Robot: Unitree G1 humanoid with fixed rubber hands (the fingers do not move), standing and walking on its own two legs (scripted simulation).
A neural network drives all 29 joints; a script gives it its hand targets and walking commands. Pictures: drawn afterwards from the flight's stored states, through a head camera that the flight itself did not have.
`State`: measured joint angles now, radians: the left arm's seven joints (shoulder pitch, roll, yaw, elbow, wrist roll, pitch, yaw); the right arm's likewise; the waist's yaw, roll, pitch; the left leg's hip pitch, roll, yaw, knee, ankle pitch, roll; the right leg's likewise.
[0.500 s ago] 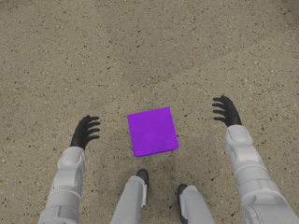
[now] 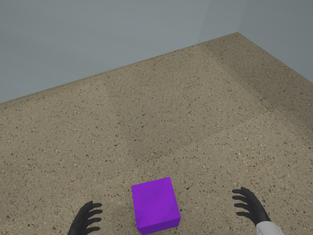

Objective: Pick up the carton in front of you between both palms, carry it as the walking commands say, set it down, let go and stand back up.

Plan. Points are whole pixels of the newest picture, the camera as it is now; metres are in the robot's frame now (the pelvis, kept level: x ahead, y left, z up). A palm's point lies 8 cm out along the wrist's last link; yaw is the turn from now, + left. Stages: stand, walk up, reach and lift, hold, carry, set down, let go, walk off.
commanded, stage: let go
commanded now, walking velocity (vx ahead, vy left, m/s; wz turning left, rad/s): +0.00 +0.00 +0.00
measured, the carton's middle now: (155, 206) +0.35 +0.06 -0.65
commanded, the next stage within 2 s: stand in 0.50 s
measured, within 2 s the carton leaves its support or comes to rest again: neither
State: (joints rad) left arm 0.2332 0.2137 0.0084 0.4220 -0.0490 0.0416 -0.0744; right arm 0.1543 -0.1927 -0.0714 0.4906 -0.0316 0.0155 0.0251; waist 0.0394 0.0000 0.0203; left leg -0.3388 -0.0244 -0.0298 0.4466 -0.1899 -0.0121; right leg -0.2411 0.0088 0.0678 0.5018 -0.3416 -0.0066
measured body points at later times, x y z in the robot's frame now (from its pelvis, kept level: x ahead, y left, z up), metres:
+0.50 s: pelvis +0.00 +0.00 +0.00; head +0.00 +0.00 +0.45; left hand +0.17 +0.24 -0.07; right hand +0.18 -0.23 -0.08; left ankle +0.02 +0.13 -0.74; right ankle -0.05 -0.12 -0.74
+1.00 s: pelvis +0.01 +0.02 +0.00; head +0.01 +0.04 +0.45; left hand +0.14 +0.30 -0.12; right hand +0.12 -0.28 -0.09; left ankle +0.02 +0.13 -0.74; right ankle -0.06 -0.12 -0.74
